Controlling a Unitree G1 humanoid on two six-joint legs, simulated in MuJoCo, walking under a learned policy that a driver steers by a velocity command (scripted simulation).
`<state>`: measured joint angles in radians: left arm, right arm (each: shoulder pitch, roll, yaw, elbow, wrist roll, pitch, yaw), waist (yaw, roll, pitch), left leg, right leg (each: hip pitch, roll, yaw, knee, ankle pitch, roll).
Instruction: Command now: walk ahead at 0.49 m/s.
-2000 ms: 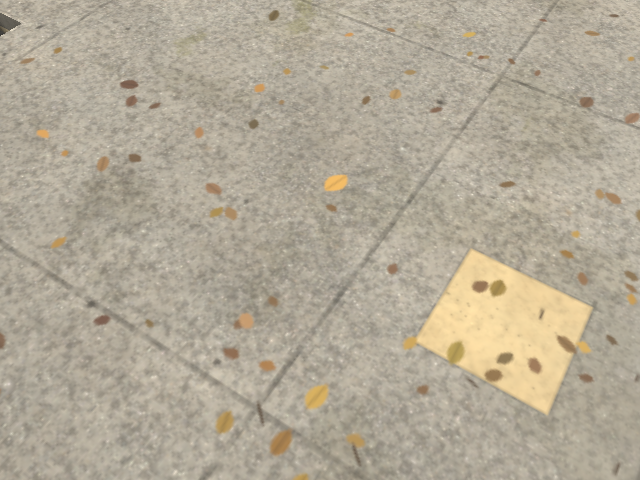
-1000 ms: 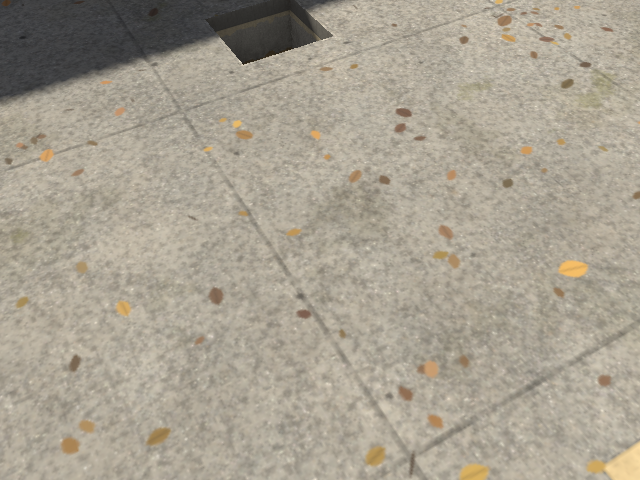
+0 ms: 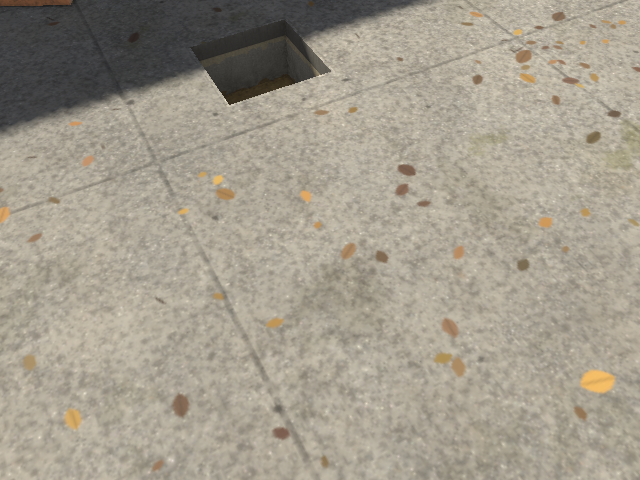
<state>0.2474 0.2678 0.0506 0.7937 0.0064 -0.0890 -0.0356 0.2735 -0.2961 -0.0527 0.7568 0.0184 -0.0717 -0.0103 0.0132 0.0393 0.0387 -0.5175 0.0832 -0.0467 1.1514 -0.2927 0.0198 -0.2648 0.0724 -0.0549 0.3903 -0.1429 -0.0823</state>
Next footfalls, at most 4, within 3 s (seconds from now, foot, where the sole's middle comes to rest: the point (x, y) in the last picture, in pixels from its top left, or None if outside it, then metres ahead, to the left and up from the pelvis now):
0.36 left None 0.38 0.15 -0.78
0.90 right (402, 400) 0.65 -0.12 -0.78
1.38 left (361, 275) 0.99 -0.04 -0.78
1.82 right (448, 333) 0.82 -0.24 -0.78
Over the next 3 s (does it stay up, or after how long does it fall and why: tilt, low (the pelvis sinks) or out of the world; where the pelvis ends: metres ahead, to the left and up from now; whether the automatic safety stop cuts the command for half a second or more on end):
stays up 0.90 -0.23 0.01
